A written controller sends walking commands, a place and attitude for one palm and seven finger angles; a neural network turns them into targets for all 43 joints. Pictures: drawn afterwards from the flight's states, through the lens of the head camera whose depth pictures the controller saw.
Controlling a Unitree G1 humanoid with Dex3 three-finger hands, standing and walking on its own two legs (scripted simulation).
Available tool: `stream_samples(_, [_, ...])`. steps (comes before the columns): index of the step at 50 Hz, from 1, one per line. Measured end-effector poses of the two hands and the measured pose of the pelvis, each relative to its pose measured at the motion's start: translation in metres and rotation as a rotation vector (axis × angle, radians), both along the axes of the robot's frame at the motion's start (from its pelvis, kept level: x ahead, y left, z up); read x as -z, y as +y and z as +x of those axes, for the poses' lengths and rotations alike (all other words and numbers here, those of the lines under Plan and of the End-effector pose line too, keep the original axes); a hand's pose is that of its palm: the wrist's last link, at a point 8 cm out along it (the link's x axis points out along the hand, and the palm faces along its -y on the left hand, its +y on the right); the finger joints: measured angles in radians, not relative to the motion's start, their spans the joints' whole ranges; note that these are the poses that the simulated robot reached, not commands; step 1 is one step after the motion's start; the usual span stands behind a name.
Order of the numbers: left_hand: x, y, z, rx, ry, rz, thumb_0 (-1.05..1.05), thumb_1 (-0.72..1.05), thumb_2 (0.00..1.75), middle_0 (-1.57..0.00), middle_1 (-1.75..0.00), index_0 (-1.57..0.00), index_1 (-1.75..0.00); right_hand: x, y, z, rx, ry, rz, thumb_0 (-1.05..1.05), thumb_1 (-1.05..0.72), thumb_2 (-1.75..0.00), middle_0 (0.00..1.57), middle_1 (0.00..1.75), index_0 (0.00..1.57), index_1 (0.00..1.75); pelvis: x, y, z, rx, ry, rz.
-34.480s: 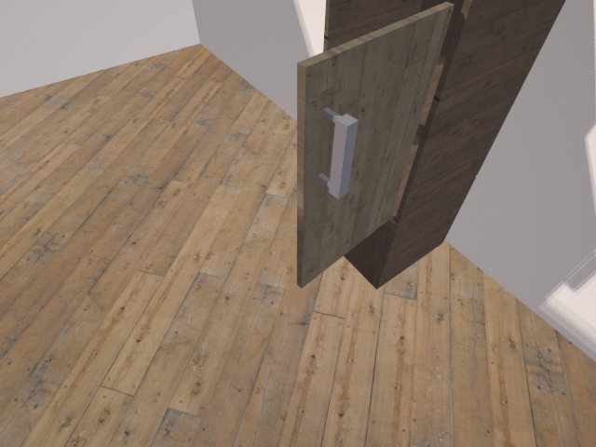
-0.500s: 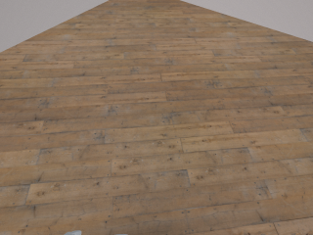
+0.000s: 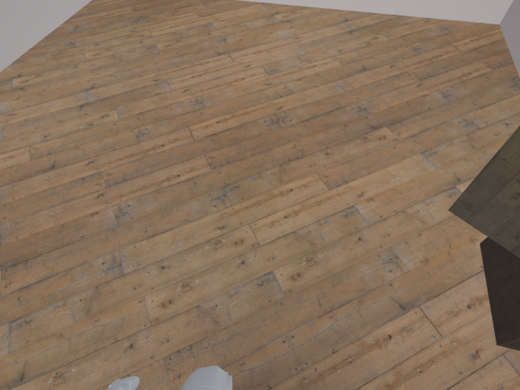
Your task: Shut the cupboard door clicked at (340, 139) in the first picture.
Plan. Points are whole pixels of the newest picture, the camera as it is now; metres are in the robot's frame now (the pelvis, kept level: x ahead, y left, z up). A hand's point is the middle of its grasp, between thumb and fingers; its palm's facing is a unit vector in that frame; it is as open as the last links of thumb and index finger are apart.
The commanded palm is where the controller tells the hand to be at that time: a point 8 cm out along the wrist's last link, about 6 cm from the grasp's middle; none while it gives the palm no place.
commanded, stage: turn to face it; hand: left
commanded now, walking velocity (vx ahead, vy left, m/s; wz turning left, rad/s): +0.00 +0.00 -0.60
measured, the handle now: out of the picture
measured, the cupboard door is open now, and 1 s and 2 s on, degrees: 56 56 56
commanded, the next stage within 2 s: take the last steps up to it in 1.20 s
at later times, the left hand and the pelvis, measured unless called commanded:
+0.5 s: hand (165, 344) +0.21 +0.20 -0.15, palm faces -0.30 -0.93 -0.22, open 7.4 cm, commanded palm none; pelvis +0.04 +0.03 +0.01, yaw -18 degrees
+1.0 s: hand (191, 323) +0.25 +0.16 -0.18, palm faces -0.52 -0.83 -0.19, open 7.4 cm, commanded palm none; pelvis +0.08 +0.03 -0.01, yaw -34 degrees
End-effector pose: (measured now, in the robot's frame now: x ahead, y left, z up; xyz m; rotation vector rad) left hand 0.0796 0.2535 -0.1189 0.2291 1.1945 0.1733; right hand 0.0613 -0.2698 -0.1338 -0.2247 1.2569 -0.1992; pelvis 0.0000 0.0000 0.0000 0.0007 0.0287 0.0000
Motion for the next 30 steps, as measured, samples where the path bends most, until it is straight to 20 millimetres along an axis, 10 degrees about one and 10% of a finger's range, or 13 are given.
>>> stream_samples(12, [0.032,0.022,0.038,0.101,0.071,-0.063,0.01,0.9,0.9,-0.2,-0.3,-0.2,-0.3,-0.019,0.036,0.027,0.067,-0.136,-0.047,0.0,-0.91,-0.89,0.2,0.3,0.2,0.3,0.008,0.032,0.025,0.156,0.006,-0.018])
stream_samples(20, [0.014,0.017,0.096,0.222,0.035,-0.068,0.01,0.91,0.9,-0.2,-0.29,-0.19,-0.3,-0.029,0.048,-0.017,0.178,-0.067,-0.04,0.0,-0.9,-0.89,0.2,0.3,0.21,0.3,-0.007,0.036,0.032,0.256,-0.002,-0.052])
stream_samples(30, [0.003,-0.046,0.166,0.43,-0.091,-0.022,0.01,0.91,0.9,-0.19,-0.29,-0.19,-0.3,0.008,0.022,-0.097,0.398,0.034,0.011,0.0,-0.9,-0.89,0.2,0.3,0.21,0.3,0.011,0.009,0.037,0.38,-0.007,-0.02])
